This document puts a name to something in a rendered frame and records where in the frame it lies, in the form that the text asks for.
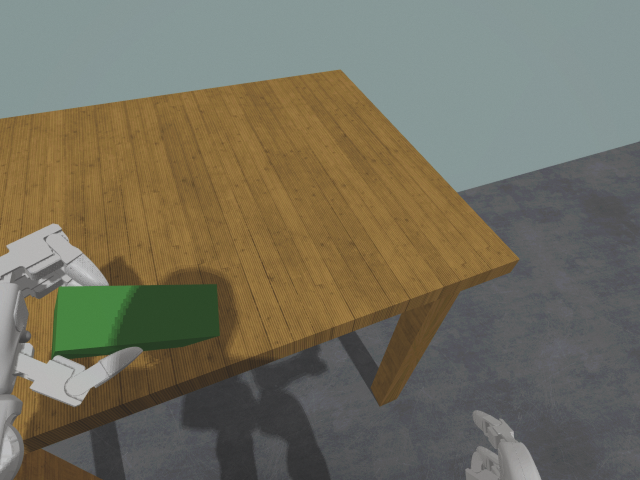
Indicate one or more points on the left robot forearm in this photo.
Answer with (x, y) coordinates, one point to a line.
(11, 442)

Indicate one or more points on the left robot hand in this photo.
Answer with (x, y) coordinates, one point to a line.
(36, 265)

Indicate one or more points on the table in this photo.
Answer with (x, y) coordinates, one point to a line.
(311, 212)

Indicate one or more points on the sponge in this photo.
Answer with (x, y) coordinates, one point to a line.
(101, 320)

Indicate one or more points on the right robot hand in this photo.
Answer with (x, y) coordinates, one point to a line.
(513, 462)

